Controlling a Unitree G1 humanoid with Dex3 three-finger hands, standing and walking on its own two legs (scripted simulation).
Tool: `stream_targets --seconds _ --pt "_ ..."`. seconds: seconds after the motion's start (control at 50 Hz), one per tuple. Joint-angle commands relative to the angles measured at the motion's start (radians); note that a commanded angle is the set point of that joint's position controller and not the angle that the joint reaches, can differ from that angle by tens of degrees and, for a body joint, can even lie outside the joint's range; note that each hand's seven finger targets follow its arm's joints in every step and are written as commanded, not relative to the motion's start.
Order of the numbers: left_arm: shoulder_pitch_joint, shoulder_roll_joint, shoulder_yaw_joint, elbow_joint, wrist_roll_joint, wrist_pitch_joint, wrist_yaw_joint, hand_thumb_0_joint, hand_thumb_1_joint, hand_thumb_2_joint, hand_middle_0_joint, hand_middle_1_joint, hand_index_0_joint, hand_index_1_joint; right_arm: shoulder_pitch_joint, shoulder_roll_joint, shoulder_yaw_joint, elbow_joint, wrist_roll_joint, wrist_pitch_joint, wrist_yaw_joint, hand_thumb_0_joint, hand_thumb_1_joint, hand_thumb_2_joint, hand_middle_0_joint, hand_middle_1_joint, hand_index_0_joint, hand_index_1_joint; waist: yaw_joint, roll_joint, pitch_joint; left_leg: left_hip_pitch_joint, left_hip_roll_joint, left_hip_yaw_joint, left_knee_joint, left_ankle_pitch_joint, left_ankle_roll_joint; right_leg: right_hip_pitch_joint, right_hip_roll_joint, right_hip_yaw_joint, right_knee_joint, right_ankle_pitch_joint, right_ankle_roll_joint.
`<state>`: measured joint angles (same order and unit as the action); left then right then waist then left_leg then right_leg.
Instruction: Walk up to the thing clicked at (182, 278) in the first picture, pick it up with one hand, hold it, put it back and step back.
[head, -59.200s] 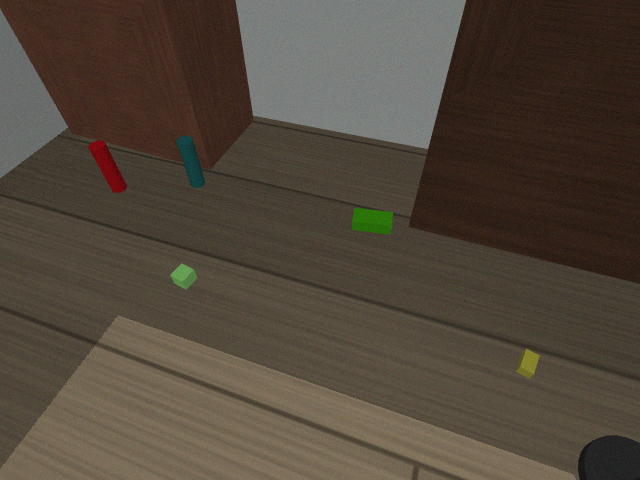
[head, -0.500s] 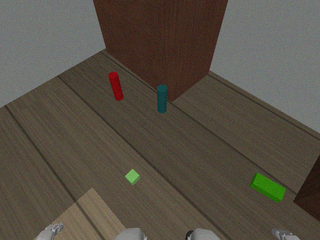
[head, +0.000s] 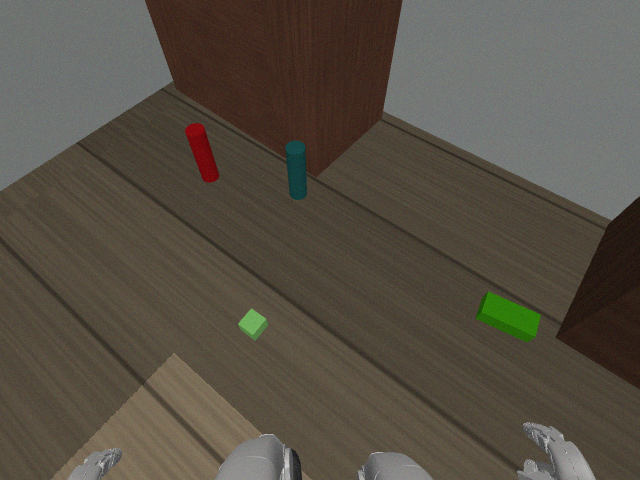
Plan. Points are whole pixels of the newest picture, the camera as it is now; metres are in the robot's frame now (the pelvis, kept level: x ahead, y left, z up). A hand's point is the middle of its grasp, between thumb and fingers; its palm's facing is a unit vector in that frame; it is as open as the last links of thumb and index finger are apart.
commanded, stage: step back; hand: left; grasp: from above
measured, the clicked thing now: (253, 324) +0.55 +0.22 -0.72
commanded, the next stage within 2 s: none
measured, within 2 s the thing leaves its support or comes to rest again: neither
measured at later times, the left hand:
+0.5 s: hand out of the picture -0.03 +0.26 -0.14, palm faces +0.07 -0.94 -0.34, open 7.4 cm
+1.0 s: hand out of the picture -0.23 +0.21 -0.11, palm faces +0.03 -0.90 -0.43, open 7.4 cm
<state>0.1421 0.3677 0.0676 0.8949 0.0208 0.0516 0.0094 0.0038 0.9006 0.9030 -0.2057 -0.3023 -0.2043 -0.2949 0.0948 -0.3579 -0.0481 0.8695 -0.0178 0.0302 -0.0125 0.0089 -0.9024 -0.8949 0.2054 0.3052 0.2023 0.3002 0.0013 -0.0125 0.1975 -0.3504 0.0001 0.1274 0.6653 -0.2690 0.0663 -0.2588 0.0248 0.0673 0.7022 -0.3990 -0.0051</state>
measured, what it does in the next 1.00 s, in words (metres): walks backwards: left foot, then right foot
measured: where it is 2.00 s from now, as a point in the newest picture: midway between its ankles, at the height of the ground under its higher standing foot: outside the picture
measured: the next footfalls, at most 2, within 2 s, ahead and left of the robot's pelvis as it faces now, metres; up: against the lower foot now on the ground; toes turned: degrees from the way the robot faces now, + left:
left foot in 0.38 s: -0.09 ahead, +0.11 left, +0.00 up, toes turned +2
right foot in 0.78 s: -0.23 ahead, -0.17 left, +0.00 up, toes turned +4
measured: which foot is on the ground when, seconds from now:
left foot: down 0.00-0.06, up 0.08-0.36, down 0.38-0.82, up 0.84-1.00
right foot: down 0.00-0.40, up 0.42-0.76, down 0.78-1.00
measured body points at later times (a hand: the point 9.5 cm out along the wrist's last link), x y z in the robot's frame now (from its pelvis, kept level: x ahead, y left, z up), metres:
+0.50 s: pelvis -0.14 +0.00 +0.01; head -0.09 +0.03 +0.46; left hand -0.03 +0.31 -0.12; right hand -0.03 -0.31 -0.09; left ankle -0.13 +0.11 -0.72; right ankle -0.09 -0.13 -0.66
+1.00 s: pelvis -0.30 -0.06 +0.02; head -0.25 -0.08 +0.46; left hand -0.23 +0.26 -0.09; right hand -0.19 -0.37 -0.11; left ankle -0.32 +0.09 -0.64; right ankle -0.27 -0.17 -0.72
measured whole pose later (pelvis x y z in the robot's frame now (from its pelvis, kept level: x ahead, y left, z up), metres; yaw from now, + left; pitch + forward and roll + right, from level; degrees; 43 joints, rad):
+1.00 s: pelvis -0.30 -0.06 +0.02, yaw +2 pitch -1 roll +3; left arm 0.21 0.35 0.07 0.83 0.04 0.06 0.00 0.01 0.90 0.90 -0.21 -0.30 -0.21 -0.30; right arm 0.18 -0.42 -0.05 0.86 0.00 0.04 -0.03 0.01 -0.91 -0.90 0.20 0.30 0.20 0.30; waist 0.02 0.02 0.13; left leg -0.47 -0.12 -0.13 1.12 -0.46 -0.01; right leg -0.30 -0.03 0.05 0.60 -0.28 -0.01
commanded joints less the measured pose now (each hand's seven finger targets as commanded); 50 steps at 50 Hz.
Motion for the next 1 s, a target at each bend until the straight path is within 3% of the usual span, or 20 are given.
stream_targets --seconds 0.0,0.04,0.06,0.14,0.28,0.34,0.36,0.38,0.4,0.42,0.5,0.64,0.72,0.76,0.78,0.8,0.82,0.84,0.9,0.98 --pt "0.127 0.218 0.074 -0.04 0.019 -0.034 0.007 0.0 0.9 0.9 -0.2 -0.3 -0.2 -0.3 -0.013 -0.25 -0.064 -0.07 0.013 -0.006 -0.01 0.0 -0.9 -0.9 0.2 0.3 0.2 0.3 0.025 -0.003 -0.254 0.01 0.186 -0.277 -0.081 0.091 0.029 0.12 -0.08 0.102 -0.246 0.207 -0.077" --pt "0.016 0.339 0.096 -0.103 0.018 -0.034 0.002 0.0 0.9 0.9 -0.2 -0.3 -0.2 -0.3 -0.036 -0.21 -0.063 -0.071 0.017 0.0 -0.013 0.0 -0.9 -0.9 0.2 0.3 0.2 0.3 0.042 -0.303 -0.153 -0.039 -0.083 -0.142 0.32 -0.327 -0.072 -0.137 -0.394 0.501 -0.434 0.184 -0.314" --pt "-0.04 0.322 0.094 -0.139 0.028 -0.04 0.006 0.0 0.9 0.9 -0.2 -0.3 -0.2 -0.3 -0.001 -0.227 -0.069 -0.058 0.013 0.002 -0.013 0.0 -0.9 -0.9 0.2 0.3 0.2 0.3 0.021 -0.257 -0.117 0.0 -0.068 -0.248 0.462 -0.349 -0.074 -0.214 -0.423 0.529 -0.435 0.237 -0.33" --pt "-0.076 0.213 0.074 -0.158 0.013 -0.042 0.018 0.0 0.9 0.9 -0.2 -0.3 -0.2 -0.3 0.076 -0.202 -0.044 -0.02 0.024 -0.005 -0.012 0.0 -0.9 -0.9 0.2 0.3 0.2 0.3 -0.012 -0.108 -0.178 -0.101 -0.145 -0.279 0.525 -0.217 -0.077 -0.011 -0.222 0.183 -0.307 0.514 -0.194" --pt "0.041 0.212 0.072 -0.184 0.015 -0.019 0.022 0.0 0.9 0.9 -0.2 -0.3 -0.2 -0.3 0.094 -0.19 -0.031 -0.065 0.014 -0.028 -0.024 0.0 -0.9 -0.9 0.2 0.3 0.2 0.3 0.049 -0.183 -0.297 -0.09 -0.027 -0.188 0.032 -0.234 -0.087 0.305 -0.24 0.164 -0.167 0.66 -0.202" --pt "-0.003 0.23 0.068 -0.204 -0.005 0.003 0.01 0.0 0.9 0.9 -0.2 -0.3 -0.2 -0.3 0.179 -0.189 -0.048 -0.03 -0.004 -0.036 -0.022 0.0 -0.9 -0.9 0.2 0.3 0.2 0.3 -0.005 -0.163 -0.305 0.105 -0.031 -0.117 -0.328 0.107 -0.07 0.192 -0.198 0.118 -0.067 0.552 -0.138" --pt "0.007 0.203 0.059 -0.212 -0.006 0.008 0.006 0.0 0.9 0.9 -0.2 -0.3 -0.2 -0.3 0.164 -0.228 -0.063 -0.036 -0.014 -0.038 -0.021 0.0 -0.9 -0.9 0.2 0.3 0.2 0.3 0.006 -0.085 -0.304 0.197 0.038 -0.225 -0.313 0.162 -0.045 0.055 -0.152 0.101 -0.048 0.398 -0.093" --pt "0.009 0.167 0.05 -0.225 -0.009 0.008 0.004 0.0 0.9 0.9 -0.2 -0.3 -0.2 -0.3 0.155 -0.318 -0.084 -0.048 -0.032 -0.039 -0.018 0.0 -0.9 -0.9 0.2 0.3 0.2 0.3 0.007 0.135 -0.294 0.271 0.243 -0.498 -0.32 0.259 0.03 -0.157 -0.037 0.027 0.085 0.132 -0.04" --pt "-0.066 0.2 0.069 -0.233 -0.007 0.006 0.014 0.0 0.9 0.9 -0.2 -0.3 -0.2 -0.3 0.101 -0.401 -0.096 -0.072 -0.024 -0.032 -0.008 0.0 -0.9 -0.9 0.2 0.3 0.2 0.3 -0.041 0.257 -0.231 0.093 0.393 -0.639 -0.356 0.304 0.188 -0.183 0.066 0.022 0.275 -0.212 -0.006" --pt "-0.095 0.224 0.079 -0.225 0.008 0.006 0.022 0.0 0.9 0.9 -0.2 -0.3 -0.2 -0.3 0.053 -0.407 -0.099 -0.086 -0.026 -0.038 -0.015 0.0 -0.9 -0.9 0.2 0.3 0.2 0.3 -0.05 0.257 -0.169 -0.042 0.452 -0.721 -0.389 0.261 0.256 -0.148 0.048 0.13 0.451 -0.241 0.0" --pt "0.053 0.205 0.084 -0.158 -0.012 0.007 0.006 0.0 0.9 0.9 -0.2 -0.3 -0.2 -0.3 -0.03 -0.252 -0.058 -0.108 -0.022 -0.045 -0.024 0.0 -0.9 -0.9 0.2 0.3 0.2 0.3 0.052 0.111 -0.162 0.113 0.227 -0.34 -0.266 0.436 0.125 -0.24 0.098 0.138 0.584 -0.071 -0.011" --pt "0.038 0.179 0.065 -0.167 -0.001 -0.011 0.004 0.0 0.9 0.9 -0.2 -0.3 -0.2 -0.3 0.088 -0.278 -0.078 -0.112 -0.013 -0.031 -0.023 0.0 -0.9 -0.9 0.2 0.3 0.2 0.3 -0.04 0.187 -0.254 0.329 0.247 -0.349 -0.193 0.4 0.185 -0.197 0.03 0.055 0.204 -0.116 0.055" --pt "0.135 0.176 0.067 -0.103 0.001 -0.023 0.001 0.0 0.9 0.9 -0.2 -0.3 -0.2 -0.3 0.031 -0.302 -0.081 -0.134 -0.011 -0.008 -0.015 0.0 -0.9 -0.9 0.2 0.3 0.2 0.3 -0.001 0.234 -0.298 0.219 0.227 -0.33 -0.137 0.333 0.134 0.007 0.001 -0.038 -0.157 0.024 0.023" --pt "0.204 0.202 0.076 -0.06 0.012 -0.028 -0.002 0.0 0.9 0.9 -0.2 -0.3 -0.2 -0.3 0.006 -0.286 -0.073 -0.139 0.007 0.004 -0.012 0.0 -0.9 -0.9 0.2 0.3 0.2 0.3 0.033 0.178 -0.315 0.087 0.178 -0.31 -0.09 0.225 0.061 0.149 -0.008 -0.042 -0.301 0.173 -0.02" --pt "0.185 0.255 0.089 -0.075 0.026 -0.031 -0.004 0.0 0.9 0.9 -0.2 -0.3 -0.2 -0.3 0.002 -0.252 -0.065 -0.151 0.011 0.003 -0.009 0.0 -0.9 -0.9 0.2 0.3 0.2 0.3 0.028 0.051 -0.286 -0.074 0.093 -0.288 0.002 0.077 0.001 0.171 -0.118 0.158 -0.301 0.129 -0.067" --pt "0.126 0.352 0.113 -0.106 0.02 -0.022 -0.008 0.0 0.9 0.9 -0.2 -0.3 -0.2 -0.3 -0.056 -0.204 -0.058 -0.173 0.02 -0.002 -0.02 0.0 -0.9 -0.9 0.2 0.3 0.2 0.3 0.064 -0.238 -0.211 -0.174 -0.103 -0.197 0.203 -0.23 -0.057 0.015 -0.299 0.381 -0.384 0.116 -0.197" --pt "0.032 0.417 0.121 -0.152 0.03 -0.021 -0.003 0.0 0.9 0.9 -0.2 -0.3 -0.2 -0.3 -0.035 -0.244 -0.076 -0.161 0.009 0.001 -0.034 0.0 -0.9 -0.9 0.2 0.3 0.2 0.3 0.067 -0.321 -0.148 -0.107 -0.067 -0.237 0.427 -0.351 -0.084 -0.204 -0.449 0.537 -0.45 0.091 -0.307" --pt "-0.022 0.373 0.107 -0.174 0.026 -0.024 0.002 0.0 0.9 0.9 -0.2 -0.3 -0.2 -0.3 0.001 -0.269 -0.083 -0.133 0.014 0.001 -0.03 0.0 -0.9 -0.9 0.2 0.3 0.2 0.3 0.032 -0.276 -0.105 -0.053 -0.05 -0.296 0.498 -0.322 -0.074 -0.295 -0.439 0.494 -0.455 0.105 -0.286" --pt "-0.108 0.241 0.081 -0.185 0.023 -0.03 0.009 0.0 0.9 0.9 -0.2 -0.3 -0.2 -0.3 0.091 -0.213 -0.056 -0.079 0.02 -0.003 -0.023 0.0 -0.9 -0.9 0.2 0.3 0.2 0.3 -0.038 -0.156 -0.12 -0.119 -0.139 -0.283 0.535 -0.182 -0.065 -0.117 -0.208 0.118 -0.312 0.358 -0.154" --pt "0.019 0.225 0.078 -0.185 0.031 -0.027 0.02 0.0 0.9 0.9 -0.2 -0.3 -0.2 -0.3 0.083 -0.192 -0.036 -0.091 0.013 -0.02 -0.032 0.0 -0.9 -0.9 0.2 0.3 0.2 0.3 0.043 -0.186 -0.194 -0.19 -0.099 -0.23 0.335 -0.237 -0.091 0.162 -0.211 0.117 -0.225 0.533 -0.181"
